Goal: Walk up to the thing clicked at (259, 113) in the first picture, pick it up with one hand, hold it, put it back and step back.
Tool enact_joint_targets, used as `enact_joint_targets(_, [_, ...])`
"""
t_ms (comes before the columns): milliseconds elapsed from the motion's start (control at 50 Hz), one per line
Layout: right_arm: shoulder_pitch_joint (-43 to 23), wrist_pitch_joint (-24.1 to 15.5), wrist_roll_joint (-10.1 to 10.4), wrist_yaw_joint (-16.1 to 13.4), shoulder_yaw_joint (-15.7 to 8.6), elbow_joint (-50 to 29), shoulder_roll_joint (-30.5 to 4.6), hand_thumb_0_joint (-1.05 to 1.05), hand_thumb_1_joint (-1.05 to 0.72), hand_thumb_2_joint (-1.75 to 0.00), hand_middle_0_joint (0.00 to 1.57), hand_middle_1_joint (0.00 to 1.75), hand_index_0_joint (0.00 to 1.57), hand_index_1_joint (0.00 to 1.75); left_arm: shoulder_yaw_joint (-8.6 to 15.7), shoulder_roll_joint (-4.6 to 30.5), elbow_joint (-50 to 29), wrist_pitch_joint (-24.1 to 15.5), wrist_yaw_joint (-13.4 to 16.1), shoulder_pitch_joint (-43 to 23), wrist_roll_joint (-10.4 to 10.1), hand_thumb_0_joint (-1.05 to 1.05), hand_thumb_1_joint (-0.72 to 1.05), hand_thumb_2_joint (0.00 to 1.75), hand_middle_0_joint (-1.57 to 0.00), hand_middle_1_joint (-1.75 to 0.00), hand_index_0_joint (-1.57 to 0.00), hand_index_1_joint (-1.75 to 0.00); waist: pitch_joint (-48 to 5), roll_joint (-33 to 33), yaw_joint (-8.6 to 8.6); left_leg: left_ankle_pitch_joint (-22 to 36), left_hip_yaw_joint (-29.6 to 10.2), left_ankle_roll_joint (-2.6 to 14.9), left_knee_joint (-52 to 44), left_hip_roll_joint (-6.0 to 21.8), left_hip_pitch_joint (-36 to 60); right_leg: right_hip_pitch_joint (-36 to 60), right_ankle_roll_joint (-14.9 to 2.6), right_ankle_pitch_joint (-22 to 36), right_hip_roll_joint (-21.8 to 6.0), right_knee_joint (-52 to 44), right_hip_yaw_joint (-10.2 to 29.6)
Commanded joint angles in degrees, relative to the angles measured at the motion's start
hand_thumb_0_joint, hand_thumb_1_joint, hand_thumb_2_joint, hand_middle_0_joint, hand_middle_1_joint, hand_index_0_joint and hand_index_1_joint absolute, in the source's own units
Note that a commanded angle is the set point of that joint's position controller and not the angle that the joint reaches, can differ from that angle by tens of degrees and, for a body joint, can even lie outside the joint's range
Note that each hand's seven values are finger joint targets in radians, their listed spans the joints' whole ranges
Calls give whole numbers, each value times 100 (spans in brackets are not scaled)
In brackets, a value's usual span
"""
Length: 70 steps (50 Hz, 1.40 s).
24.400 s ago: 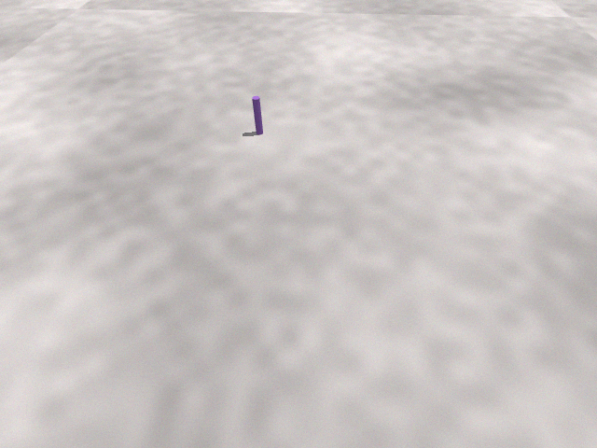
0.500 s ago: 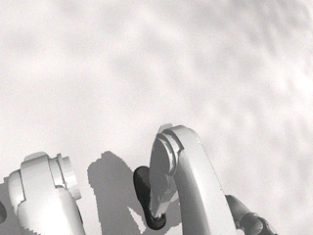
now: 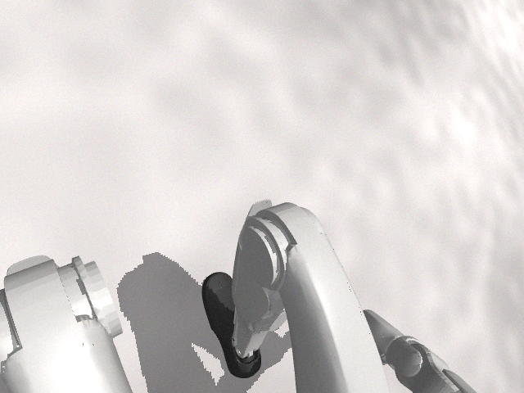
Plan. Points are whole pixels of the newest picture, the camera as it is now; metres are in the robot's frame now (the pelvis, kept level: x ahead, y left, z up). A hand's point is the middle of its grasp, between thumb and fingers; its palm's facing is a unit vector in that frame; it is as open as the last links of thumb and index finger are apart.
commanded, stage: lower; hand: left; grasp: from the side
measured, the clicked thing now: out of the picture +0.46 +0.34 -0.16
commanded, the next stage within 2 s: loosen in 0.40 s
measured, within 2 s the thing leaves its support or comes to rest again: rests again in 0.28 s
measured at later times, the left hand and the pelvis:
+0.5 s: hand out of the picture +0.46 +0.31 -0.16, palm faces +0.37 -0.93 -0.02, open 4.9 cm; pelvis +0.00 +0.00 +0.00, yaw -1 degrees
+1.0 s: hand out of the picture +0.46 +0.31 -0.16, palm faces +0.38 -0.93 +0.01, open 11.5 cm; pelvis +0.00 +0.01 +0.00, yaw -2 degrees
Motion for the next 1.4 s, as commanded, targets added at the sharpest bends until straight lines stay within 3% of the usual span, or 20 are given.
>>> enact_joint_targets(0, [443, 71, -65, -114, -512, -77, -1948, 0, -89, -90, 20, 30, 20, 30, -57, 1095, -752, -443, -10, -1340, 19, 0, 55, 124, -137, -139, -139, -138, -3368, 2996, -530, 911, 354, -85, -1741, 251, 2432, 1705, -220, 1111, 273, -1084, -318])
enact_joint_targets(100, [397, 90, -83, -115, -446, -111, -2034, 0, -89, -90, 20, 30, 20, 30, 28, 1101, -780, -477, 60, -1388, -105, 0, 53, 123, -135, -138, -137, -137, -3337, 3137, -562, 1006, 227, -123, -1787, 283, 2597, 1655, -220, 1185, 285, -1019, -398])
enact_joint_targets(180, [277, 81, -123, -125, -384, -151, -1989, 0, -89, -90, 20, 30, 20, 30, -123, 1053, -739, -532, 89, -1446, -47, 0, 59, 125, -137, -140, -139, -139, -3226, 3023, -632, 900, 234, -105, -1735, 284, 2478, 1686, -203, 1154, 309, -1050, -416])
enact_joint_targets(200, [271, 81, -123, -130, -375, -144, -2011, 0, -89, -90, 20, 30, 20, 30, -109, 1217, -759, -558, 103, -1542, -21, 0, 58, 124, -138, -139, -139, -138, -3188, 3048, -636, 791, 258, -88, -1715, 272, 2390, 1683, -205, 1078, 317, -1074, -405])
enact_joint_targets(320, [277, 108, -178, -128, -301, -143, -2026, 0, -89, -90, 20, 30, 20, 30, -186, 1097, -620, -606, 166, -1450, -16, 0, 57, 123, -136, -137, -137, -136, -3312, 3110, -694, 1124, 140, -136, -1732, 309, 2697, 1768, -191, 1320, 337, -1021, -481])
enact_joint_targets(420, [149, 137, -207, -135, -219, -191, -2007, 0, -89, -90, 20, 30, 20, 30, -179, 1305, -568, -617, 220, -1438, 18, 0, 56, 121, -133, -135, -134, -134, -3278, 3110, -636, 1126, 198, -99, -1627, 290, 2577, 1877, -191, 1336, 363, -1089, -446])
enact_joint_targets(440, [150, 134, -212, -144, -217, -160, -2008, 0, -89, -90, 20, 30, 20, 30, -268, 1152, -534, -630, 221, -1462, 28, 0, 56, 122, -133, -135, -135, -134, -3155, 3124, -734, 1137, 139, -118, -1686, 307, 2613, 1779, -192, 1347, 356, -1048, -501])
enact_joint_targets(500, [73, 154, -219, -132, -187, -205, -2050, 0, -90, -89, 20, 30, 20, 30, -192, 1351, -544, -680, 284, -1502, 71, 0, 56, 115, -137, -131, -139, -129, -3040, 3201, -700, 1035, 72, -154, -1779, 318, 2612, 1704, -207, 1236, 353, -1008, -550])
enact_joint_targets(620, [13, 120, -229, -122, -166, -229, -2041, 0, -91, -89, 20, 30, 20, 30, -157, 1204, -623, -760, 244, -1495, -133, 0, 28, 67, -108, -92, -110, -89, -3145, 3070, -720, 953, 143, -109, -1682, 303, 2547, 1874, -171, 1276, 384, -1093, -506])
enact_joint_targets(680, [51, 124, -224, -143, -168, -204, -2044, 0, -91, -89, 20, 30, 20, 30, -253, 1165, -549, -733, 199, -1510, -104, 0, 7, 56, -90, -75, -92, -74, -3135, 3038, -782, 1036, 129, -106, -1692, 308, 2540, 1868, -182, 1328, 388, -1100, -516])
enact_joint_targets(720, [-40, 130, -214, -151, -184, -251, -2047, 0, -92, -90, 20, 30, 20, 30, -248, 1254, -599, -718, 168, -1439, -67, 0, -6, 43, -79, -62, -80, -61, -3132, 3080, -693, 979, 137, -118, -1700, 319, 2582, 1806, -198, 1253, 397, -1113, -502])
enact_joint_targets(740, [31, 136, -218, -158, -176, -192, -2040, 0, -91, -89, 20, 30, 20, 30, -335, 1124, -507, -694, 147, -1456, -54, 0, -9, 40, -75, -58, -76, -57, -3047, 3163, -776, 1017, 89, -140, -1760, 333, 2651, 1749, -198, 1280, 384, -1079, -540])
enact_joint_targets(820, [16, 148, -212, -159, -167, -251, -2036, 0, -92, -90, 20, 30, 20, 30, -215, 1199, -554, -663, 151, -1353, -104, 0, -22, 31, -63, -48, -64, -46, -3204, 3098, -665, 1189, 97, -136, -1728, 327, 2658, 1854, -203, 1392, 398, -1077, -529])
enact_joint_targets(840, [81, 150, -209, -147, -157, -223, -2053, 0, -92, -90, 20, 30, 20, 30, -155, 1329, -601, -674, 176, -1415, -115, 0, -26, 28, -62, -46, -63, -45, -3202, 3187, -681, 1167, 86, -138, -1749, 321, 2662, 1860, -214, 1368, 396, -1067, -536])
enact_joint_targets(1060, [19, 174, -222, -143, -158, -256, -2031, 0, -92, -90, 20, 30, 20, 30, -207, 1323, -630, -710, 235, -1565, -52, 0, -47, 7, -31, -17, -32, -16, -3038, 3113, -729, 872, 82, -123, -1786, 333, 2558, 1755, -216, 1154, 404, -1123, -550])
enact_joint_targets(1100, [19, 177, -217, -139, -154, -276, -2022, 0, -90, -90, 20, 30, 20, 30, -198, 1214, -473, -693, 244, -1414, -97, 0, -51, 8, -19, -12, -19, -11, -3044, 2978, -731, 892, 104, -100, -1743, 318, 2474, 1836, -202, 1181, 414, -1154, -536])
enact_joint_targets(1220, [59, 214, -207, -188, -187, -255, -2047, 0, -91, -90, 20, 30, 20, 30, 134, 1843, -1071, -685, 128, -1518, -66, 0, -53, 2, -10, -3, -10, -2, -3404, 3512, -518, 1185, 143, -152, -1811, 353, 2869, 1906, -224, 1341, 394, -1082, -473])
enact_joint_targets(1300, [237, 304, -122, -247, -333, -255, -2037, 0, -91, -90, 20, 30, 20, 30, 757, 2683, -1985, -474, 28, -1440, -36, 0, -58, 2, -9, -2, -9, -2, -4096, 4120, -126, 1663, 276, -200, -1915, 372, 3282, 2100, -270, 1589, 365, -1033, -317])
enact_joint_targets(1340, [350, 354, -48, -271, -475, -307, -2054, 0, -91, -90, 20, 30, 20, 30, 875, 2589, -2037, -219, -92, -1098, -64, 0, -59, 1, -9, -2, -9, -2, -4261, 4225, -47, 1803, 281, -221, -2047, 376, 3429, 2047, -290, 1612, 347, -1021, -308])
enact_joint_targets(1380, [357, 372, 99, -300, -598, -355, -2032, 0, -92, -90, 20, 30, 20, 30, 689, 2209, -1904, 68, -290, -950, -104, 0, -61, 0, -9, -2, -9, -2, -3955, 4172, -73, 1471, 262, -236, -2263, 358, 3230, 1614, -322, 1328, 313, -1011, -333])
